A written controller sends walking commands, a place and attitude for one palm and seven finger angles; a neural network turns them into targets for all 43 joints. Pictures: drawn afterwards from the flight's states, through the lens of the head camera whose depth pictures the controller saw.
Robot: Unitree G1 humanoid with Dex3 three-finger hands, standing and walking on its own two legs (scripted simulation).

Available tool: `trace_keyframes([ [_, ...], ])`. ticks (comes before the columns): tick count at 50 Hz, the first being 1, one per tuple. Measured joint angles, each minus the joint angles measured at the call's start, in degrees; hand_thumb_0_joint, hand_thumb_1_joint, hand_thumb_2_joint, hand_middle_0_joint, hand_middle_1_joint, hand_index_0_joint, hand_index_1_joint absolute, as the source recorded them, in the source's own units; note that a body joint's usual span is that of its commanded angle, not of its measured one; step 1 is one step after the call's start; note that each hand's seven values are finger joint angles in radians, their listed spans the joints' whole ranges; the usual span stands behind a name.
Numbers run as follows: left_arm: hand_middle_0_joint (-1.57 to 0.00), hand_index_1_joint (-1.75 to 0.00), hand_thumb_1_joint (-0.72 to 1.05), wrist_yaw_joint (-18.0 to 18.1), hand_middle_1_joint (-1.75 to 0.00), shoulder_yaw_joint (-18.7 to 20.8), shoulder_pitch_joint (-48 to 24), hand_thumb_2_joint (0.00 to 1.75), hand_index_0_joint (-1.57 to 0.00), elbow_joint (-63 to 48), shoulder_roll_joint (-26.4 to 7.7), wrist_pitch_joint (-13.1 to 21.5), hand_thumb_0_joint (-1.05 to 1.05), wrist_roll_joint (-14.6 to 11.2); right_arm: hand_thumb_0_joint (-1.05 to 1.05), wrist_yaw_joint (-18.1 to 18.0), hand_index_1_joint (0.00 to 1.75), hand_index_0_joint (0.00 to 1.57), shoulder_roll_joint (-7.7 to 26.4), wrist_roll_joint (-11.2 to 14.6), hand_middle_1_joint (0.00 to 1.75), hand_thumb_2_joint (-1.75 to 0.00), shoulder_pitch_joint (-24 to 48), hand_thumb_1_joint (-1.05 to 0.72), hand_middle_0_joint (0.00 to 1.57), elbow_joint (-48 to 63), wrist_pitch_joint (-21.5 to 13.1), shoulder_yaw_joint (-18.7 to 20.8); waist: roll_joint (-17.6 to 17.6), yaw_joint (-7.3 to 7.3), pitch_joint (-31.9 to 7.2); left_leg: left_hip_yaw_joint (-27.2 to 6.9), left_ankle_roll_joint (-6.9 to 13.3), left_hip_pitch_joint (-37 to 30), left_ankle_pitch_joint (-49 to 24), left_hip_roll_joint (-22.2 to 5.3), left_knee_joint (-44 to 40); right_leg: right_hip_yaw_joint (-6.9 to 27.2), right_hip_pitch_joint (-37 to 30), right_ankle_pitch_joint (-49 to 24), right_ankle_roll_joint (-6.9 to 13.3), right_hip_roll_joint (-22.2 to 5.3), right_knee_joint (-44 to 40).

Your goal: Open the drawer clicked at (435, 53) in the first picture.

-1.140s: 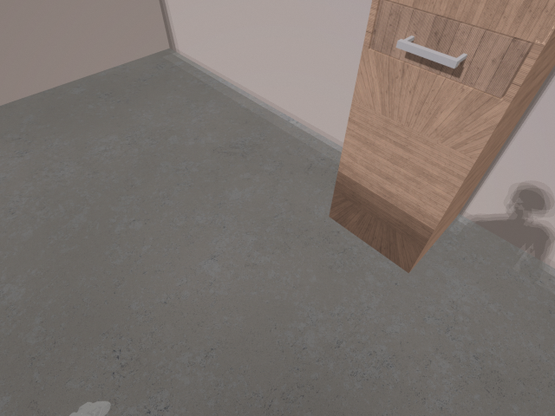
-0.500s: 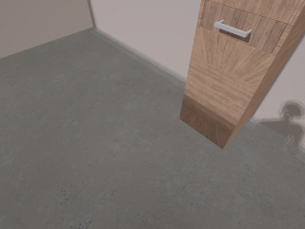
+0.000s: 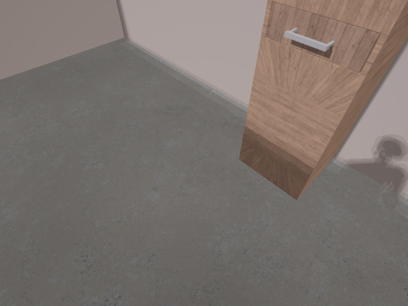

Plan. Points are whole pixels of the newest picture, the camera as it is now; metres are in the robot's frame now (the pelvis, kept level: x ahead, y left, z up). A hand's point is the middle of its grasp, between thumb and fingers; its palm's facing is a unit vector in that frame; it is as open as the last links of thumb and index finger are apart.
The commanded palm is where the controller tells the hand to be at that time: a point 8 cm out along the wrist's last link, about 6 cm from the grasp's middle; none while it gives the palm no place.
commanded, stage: look at it before walking up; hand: left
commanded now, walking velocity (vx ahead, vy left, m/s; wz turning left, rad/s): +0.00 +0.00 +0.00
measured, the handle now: (308, 38) +0.95 -0.32 +0.10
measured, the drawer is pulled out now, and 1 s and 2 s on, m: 0.00 0.00 0.00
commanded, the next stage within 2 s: walk to a spot facing it in 0.30 s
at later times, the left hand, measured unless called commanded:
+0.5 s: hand out of the picture +0.07 +0.25 -0.16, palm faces -0.02 -0.94 -0.34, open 7.4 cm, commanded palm none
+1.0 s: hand out of the picture +0.10 +0.28 -0.18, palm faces +0.27 -0.95 -0.18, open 7.4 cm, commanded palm none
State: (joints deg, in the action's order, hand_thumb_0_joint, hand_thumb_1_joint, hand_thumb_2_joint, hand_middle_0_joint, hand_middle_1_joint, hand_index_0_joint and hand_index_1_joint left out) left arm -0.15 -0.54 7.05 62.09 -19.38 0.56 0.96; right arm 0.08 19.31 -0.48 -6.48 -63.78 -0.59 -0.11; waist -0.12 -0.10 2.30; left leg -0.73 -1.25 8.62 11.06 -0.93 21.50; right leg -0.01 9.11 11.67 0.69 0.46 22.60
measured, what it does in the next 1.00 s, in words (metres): walks ahead, turning left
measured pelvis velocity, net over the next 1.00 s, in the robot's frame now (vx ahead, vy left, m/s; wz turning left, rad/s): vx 0.11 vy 0.08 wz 0.28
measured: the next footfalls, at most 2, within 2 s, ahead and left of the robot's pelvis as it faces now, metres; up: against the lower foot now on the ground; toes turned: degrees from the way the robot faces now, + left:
right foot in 1.26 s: +0.39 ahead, +0.03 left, +0.00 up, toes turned +10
left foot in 1.72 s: +0.30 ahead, +0.23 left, +0.00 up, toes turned +2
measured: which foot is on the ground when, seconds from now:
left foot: down 0.00-1.00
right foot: down 0.00-0.74, up 0.76-1.00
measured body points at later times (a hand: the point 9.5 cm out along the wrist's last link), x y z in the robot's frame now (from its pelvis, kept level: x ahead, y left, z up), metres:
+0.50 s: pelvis +0.01 +0.00 +0.00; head +0.01 +0.00 +0.45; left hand +0.08 +0.29 -0.13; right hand +0.08 -0.29 -0.14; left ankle +0.01 +0.13 -0.75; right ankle +0.01 -0.11 -0.75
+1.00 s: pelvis +0.11 +0.08 +0.00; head +0.13 +0.11 +0.45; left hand +0.09 +0.33 -0.16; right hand +0.13 -0.14 -0.15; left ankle +0.06 +0.14 -0.75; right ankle +0.18 -0.06 -0.66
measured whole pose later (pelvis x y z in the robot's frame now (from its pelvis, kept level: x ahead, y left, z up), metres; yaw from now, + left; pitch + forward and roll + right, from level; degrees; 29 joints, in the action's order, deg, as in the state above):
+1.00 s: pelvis +0.11 +0.08 +0.00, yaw +16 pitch +1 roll -1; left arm -0.9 3.0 13.3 57.9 -12.6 0.0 2.0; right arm -0.5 7.0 -0.6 -21.9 -61.5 -3.3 1.3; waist 2.4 -1.2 2.6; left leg 2.6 4.5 7.9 14.9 2.8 21.9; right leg -2.3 33.0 15.1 -3.6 -6.2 62.0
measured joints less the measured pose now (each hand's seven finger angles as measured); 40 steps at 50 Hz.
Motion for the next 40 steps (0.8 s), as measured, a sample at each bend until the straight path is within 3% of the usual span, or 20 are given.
trace_keyframes([
  [24, -0.20, -0.30, 0.91, 0.44, -0.30, 0.16, 0.70, 0.90, -0.20, 0.38, 0.14, -0.26, 0.00, -0.02, 0.01, -0.18, 0.30, 0.20, -0.08, -0.14, 0.30, -0.90, -0.34, -0.91, 0.20, -0.07, 0.44, -0.13, -0.14, -0.06, -0.21, -0.48, -0.14, 0.03, 0.21, -0.08, 0.08, -0.49, -0.44, 0.12, -0.02, 0.06, -0.50],
  [28, -0.20, -0.30, 0.91, 0.31, -0.30, 0.68, 2.57, 0.90, -0.20, -1.14, 1.99, -0.99, 0.00, 0.36, 0.01, 0.02, 0.30, 0.20, -1.51, -0.61, 0.30, -0.90, -3.52, -0.91, 0.20, 0.76, 1.66, -0.03, -0.48, -0.27, -1.60, -1.10, 0.53, 3.86, 6.90, -0.30, 7.80, -2.39, 0.21, 2.39, -0.02, -0.15, 1.65],
  [31, -0.20, -0.30, 0.91, 0.21, -0.30, 1.23, 4.89, 0.90, -0.20, -2.60, 3.50, -0.38, 0.00, 0.71, 0.01, 0.63, 0.30, 0.20, -3.23, -0.55, 0.30, -0.90, -6.44, -0.91, 0.20, 1.41, 2.33, 0.46, 0.24, -0.24, -1.67, 1.24, 0.97, 8.76, 12.89, -0.83, 19.28, -4.56, -0.84, 3.70, -0.15, -1.30, 1.71],
  [34, -0.20, -0.30, 0.91, 0.02, -0.30, 1.61, 7.33, 0.90, -0.20, -3.01, 4.45, 0.34, 0.00, 0.98, 0.01, 1.49, 0.30, 0.20, -5.02, -0.33, 0.30, -0.90, -8.54, -0.91, 0.20, 2.28, 2.34, 0.91, 1.46, -0.36, -0.83, 4.17, 0.89, 10.93, 13.69, -1.73, 21.73, -6.76, -2.53, 5.25, -1.32, -3.19, 2.06],
  [37, -0.20, -0.30, 0.91, -0.19, -0.30, 2.09, 9.66, 0.90, -0.20, -2.81, 4.80, 0.07, 0.00, 0.85, 0.01, 2.00, 0.30, 0.20, -6.35, -0.36, 0.30, -0.90, -10.30, -0.91, 0.20, 3.83, 1.57, 1.19, 2.54, -0.72, -0.15, 6.89, 1.04, 9.34, 10.05, -2.04, 14.48, -8.78, -2.51, 9.17, -3.20, -5.65, 6.62],
  [38, -0.20, -0.30, 0.91, -0.32, -0.30, 2.30, 10.40, 0.90, -0.20, -2.73, 4.93, -0.34, 0.00, 0.65, 0.01, 1.98, 0.30, 0.20, -6.54, -0.55, 0.30, -0.90, -10.81, -0.91, 0.20, 4.43, 0.99, 1.46, 2.71, -0.92, -0.09, 7.13, 1.89, 9.50, 6.99, -1.50, 13.95, -8.96, -0.85, 11.70, -3.00, -6.66, 11.28],
  [40, -0.20, -0.30, 0.91, -0.43, -0.30, 2.68, 10.88, 0.90, -0.20, -2.20, 4.99, -1.64, 0.00, 0.64, 0.01, 1.44, 0.30, 0.20, -7.47, -0.70, 0.30, -0.90, -11.35, -0.91, 0.20, 5.02, -0.16, 1.80, 3.32, -1.03, 0.28, 7.53, 4.02, 10.20, 7.08, -0.30, 16.34, -5.58, 5.41, 16.59, -2.53, -6.68, 25.86],
])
